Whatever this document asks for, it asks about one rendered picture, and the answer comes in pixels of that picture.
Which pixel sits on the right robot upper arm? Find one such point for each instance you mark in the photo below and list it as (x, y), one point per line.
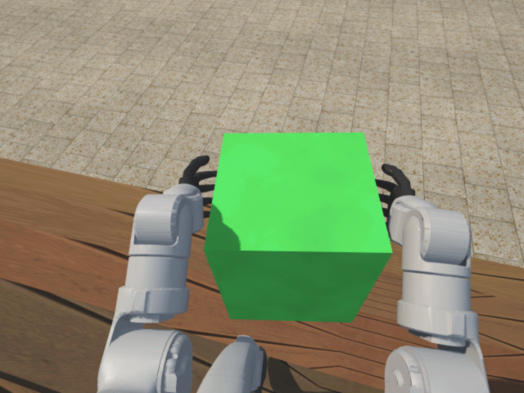
(411, 369)

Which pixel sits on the robot left forearm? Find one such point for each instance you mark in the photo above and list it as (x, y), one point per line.
(155, 286)

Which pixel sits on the carton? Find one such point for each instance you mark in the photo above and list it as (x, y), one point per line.
(296, 230)

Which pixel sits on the robot right forearm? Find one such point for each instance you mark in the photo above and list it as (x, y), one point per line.
(436, 258)

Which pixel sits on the left robot upper arm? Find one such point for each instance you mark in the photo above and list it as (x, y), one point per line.
(143, 360)

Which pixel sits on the robot left foot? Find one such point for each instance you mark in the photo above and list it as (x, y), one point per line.
(264, 370)

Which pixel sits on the robot left hand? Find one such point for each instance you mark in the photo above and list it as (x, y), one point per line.
(191, 177)

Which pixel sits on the robot right hand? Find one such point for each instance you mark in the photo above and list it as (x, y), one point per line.
(404, 188)

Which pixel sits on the left robot shin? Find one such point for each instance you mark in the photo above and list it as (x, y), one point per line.
(243, 338)

